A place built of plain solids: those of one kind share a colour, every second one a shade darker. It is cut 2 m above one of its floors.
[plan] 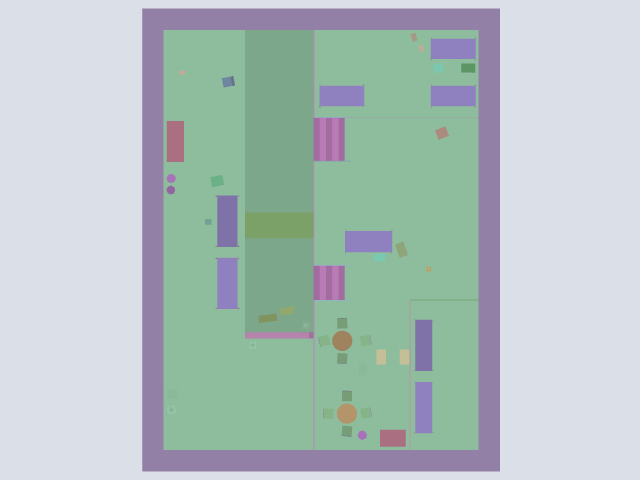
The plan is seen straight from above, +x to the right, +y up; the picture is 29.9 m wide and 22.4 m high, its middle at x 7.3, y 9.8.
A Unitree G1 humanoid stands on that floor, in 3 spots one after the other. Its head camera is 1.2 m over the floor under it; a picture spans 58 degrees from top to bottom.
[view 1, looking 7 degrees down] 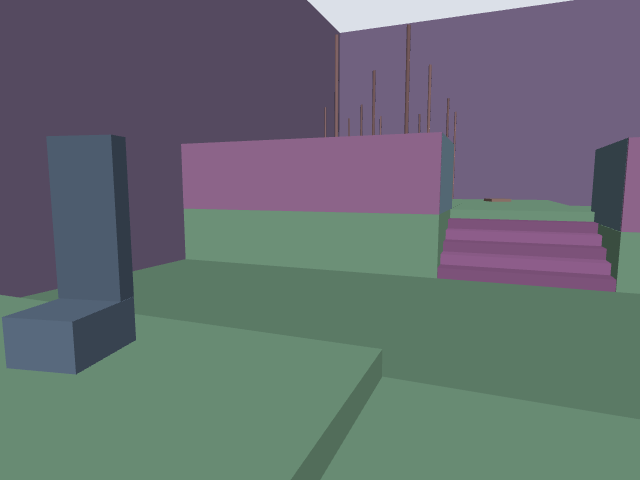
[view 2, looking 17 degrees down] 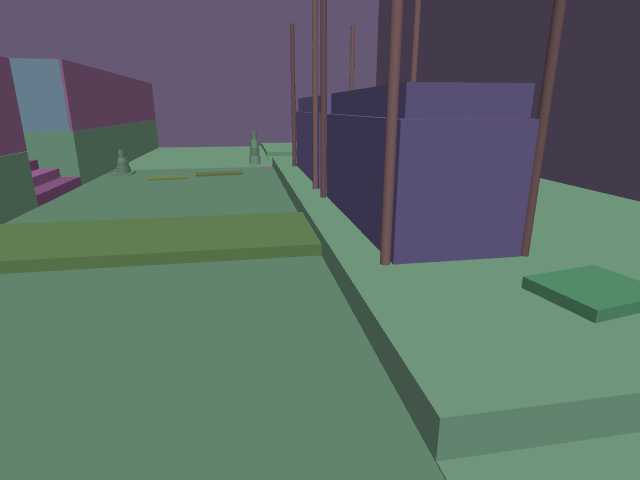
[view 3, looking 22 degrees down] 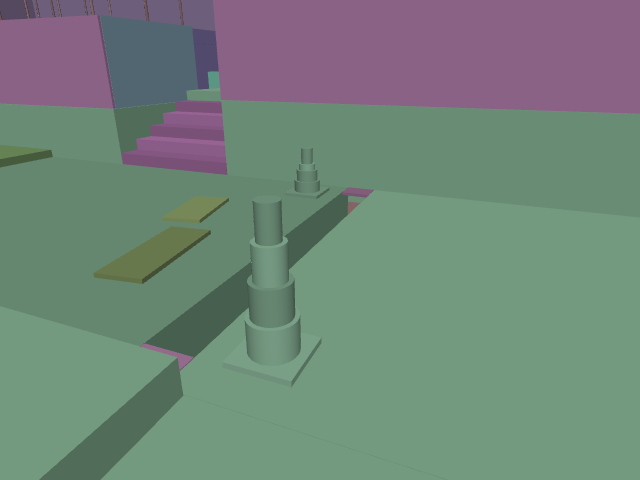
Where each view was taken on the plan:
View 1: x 1.21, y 14.83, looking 22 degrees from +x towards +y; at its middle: floor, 6.29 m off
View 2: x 4.42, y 14.50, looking -100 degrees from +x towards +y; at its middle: floor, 3.75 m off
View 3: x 2.75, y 4.10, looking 22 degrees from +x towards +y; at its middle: floor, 4.01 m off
